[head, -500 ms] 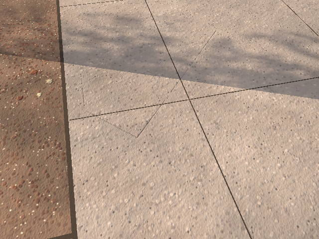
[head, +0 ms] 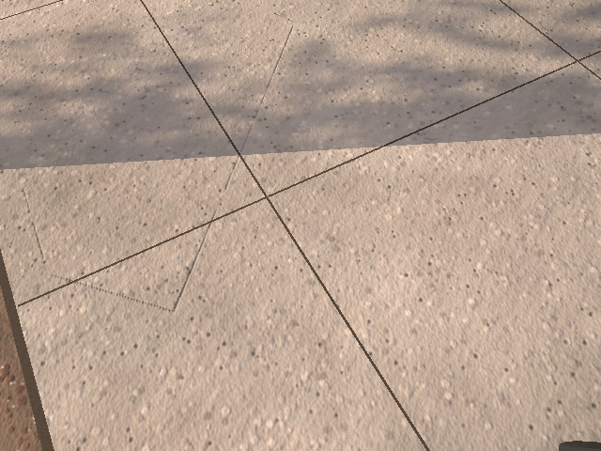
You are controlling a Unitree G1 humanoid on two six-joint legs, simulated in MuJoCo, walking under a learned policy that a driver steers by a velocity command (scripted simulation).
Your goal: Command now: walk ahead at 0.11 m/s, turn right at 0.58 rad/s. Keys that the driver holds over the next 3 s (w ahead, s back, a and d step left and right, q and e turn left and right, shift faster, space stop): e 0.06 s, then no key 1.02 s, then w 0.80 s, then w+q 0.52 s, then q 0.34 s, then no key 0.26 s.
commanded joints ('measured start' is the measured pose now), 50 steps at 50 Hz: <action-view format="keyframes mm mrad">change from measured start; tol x16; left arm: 1 -34 167 45 -79 -11 9 25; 50 49 21 -25 140 9 -7 25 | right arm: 1 104 -68 -18 -26 0 14 -4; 50 119 -43 -13 204 9 33 -1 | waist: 1 -47 -94 -240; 10 -40 -170 -197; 13 44 251 -188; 25 -23 155 -178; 28 -67 -119 -172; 50 -39 -27 -67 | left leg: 1 116 -29 13 -95 112 -21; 9 245 -54 23 -431 134 21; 13 490 323 -353 -664 756 327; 23 490 128 -95 -617 606 265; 28 420 -17 51 -578 151 63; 50 475 -10 47 -571 311 38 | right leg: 1 97 -238 214 -66 441 -158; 5 96 -228 271 -57 171 -124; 10 136 -221 330 60 219 -79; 14 -106 -46 94 475 -520 126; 17 -151 -71 91 626 -450 175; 25 216 -95 -37 -74 -18 140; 27 271 -220 88 0 109 50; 30 88 -185 79 -49 -165 48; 50 119 -142 33 -30 -2 69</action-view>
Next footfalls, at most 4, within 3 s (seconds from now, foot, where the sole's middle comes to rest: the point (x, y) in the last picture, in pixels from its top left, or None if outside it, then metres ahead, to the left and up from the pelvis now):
0.22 left None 0.16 0.16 -0.78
0.52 right None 0.07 -0.10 -0.78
1.80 right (397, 403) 0.50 -0.14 -0.78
2.36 left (302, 273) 0.83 0.08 -0.78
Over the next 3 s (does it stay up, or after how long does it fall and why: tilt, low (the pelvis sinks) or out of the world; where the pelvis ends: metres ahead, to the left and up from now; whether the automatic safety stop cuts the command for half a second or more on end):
stays up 0.91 -0.01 0.00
